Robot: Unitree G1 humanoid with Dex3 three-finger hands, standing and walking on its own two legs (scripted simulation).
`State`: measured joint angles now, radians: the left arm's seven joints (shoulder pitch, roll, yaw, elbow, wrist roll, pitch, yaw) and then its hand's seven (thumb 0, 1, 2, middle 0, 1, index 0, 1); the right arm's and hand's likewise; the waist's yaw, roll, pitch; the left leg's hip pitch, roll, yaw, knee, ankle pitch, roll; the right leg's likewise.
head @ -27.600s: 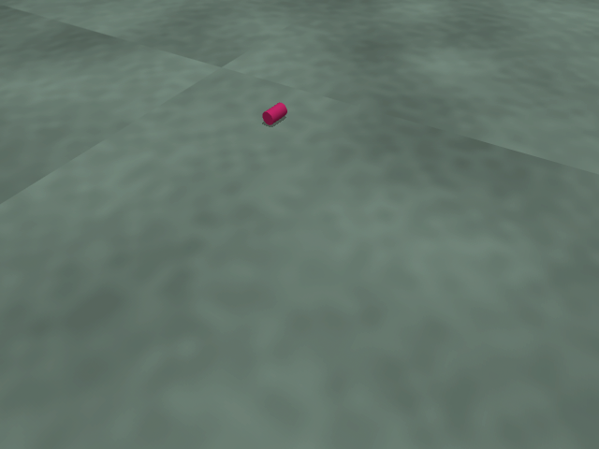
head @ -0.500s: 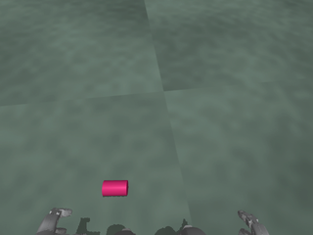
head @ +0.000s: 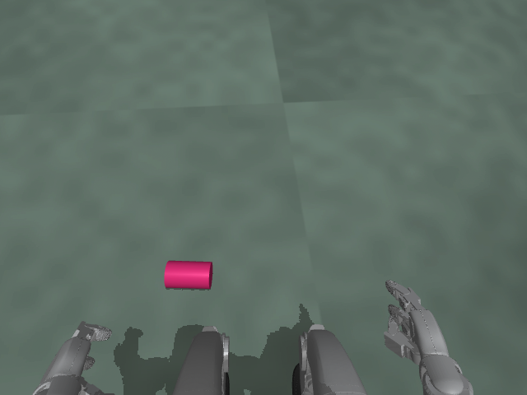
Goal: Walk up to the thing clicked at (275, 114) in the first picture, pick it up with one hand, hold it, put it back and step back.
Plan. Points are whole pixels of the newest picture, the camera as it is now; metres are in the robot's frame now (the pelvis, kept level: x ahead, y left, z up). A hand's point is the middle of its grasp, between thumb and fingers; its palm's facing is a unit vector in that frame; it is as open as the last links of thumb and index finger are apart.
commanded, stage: rise first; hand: left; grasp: from above
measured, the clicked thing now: (189, 274) +0.43 +0.23 -0.60
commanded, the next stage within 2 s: approach in 1.88 s
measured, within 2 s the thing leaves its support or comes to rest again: neither
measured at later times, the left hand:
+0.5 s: hand (139, 309) +0.29 +0.29 -0.34, palm faces -0.48 -0.32 -0.81, open 13.9 cm
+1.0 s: hand (150, 290) +0.35 +0.29 -0.43, palm faces -0.46 -0.07 -0.88, open 14.2 cm
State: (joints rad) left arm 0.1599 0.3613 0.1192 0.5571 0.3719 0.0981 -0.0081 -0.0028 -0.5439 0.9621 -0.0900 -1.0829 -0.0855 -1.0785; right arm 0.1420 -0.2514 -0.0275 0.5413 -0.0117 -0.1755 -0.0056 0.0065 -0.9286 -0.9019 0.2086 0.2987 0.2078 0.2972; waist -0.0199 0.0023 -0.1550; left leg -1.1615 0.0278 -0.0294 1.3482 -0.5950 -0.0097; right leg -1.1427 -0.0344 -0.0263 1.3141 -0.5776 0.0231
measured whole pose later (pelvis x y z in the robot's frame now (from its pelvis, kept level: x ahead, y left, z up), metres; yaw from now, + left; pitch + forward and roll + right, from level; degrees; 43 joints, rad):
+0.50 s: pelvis -0.07 -0.01 -0.21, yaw -2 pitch +34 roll -3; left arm -0.47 0.57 0.15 0.91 0.85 -0.22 0.10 0.00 -0.53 0.98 -0.14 -1.04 -0.13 -1.04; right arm 0.11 -0.29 -0.06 0.71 -0.03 -0.12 0.05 0.01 -0.95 -0.91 0.21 0.30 0.21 0.30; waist -0.04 0.02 -0.13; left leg -1.99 0.02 -0.07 2.07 -0.68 -0.03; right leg -1.97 -0.02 -0.03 2.03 -0.66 0.01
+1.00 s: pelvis -0.08 +0.01 -0.28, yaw -4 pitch +33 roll -7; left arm -0.76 0.70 0.12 1.26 1.21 -0.31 0.32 0.00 -0.53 1.04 -0.09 -0.95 -0.07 -0.96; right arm 0.13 -0.28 -0.02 0.75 -0.10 -0.04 0.11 0.00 -0.90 -0.90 0.21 0.30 0.21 0.30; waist -0.14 0.00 -0.10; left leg -2.22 0.00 -0.11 2.30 -0.66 0.00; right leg -2.15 -0.03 -0.04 2.21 -0.65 0.05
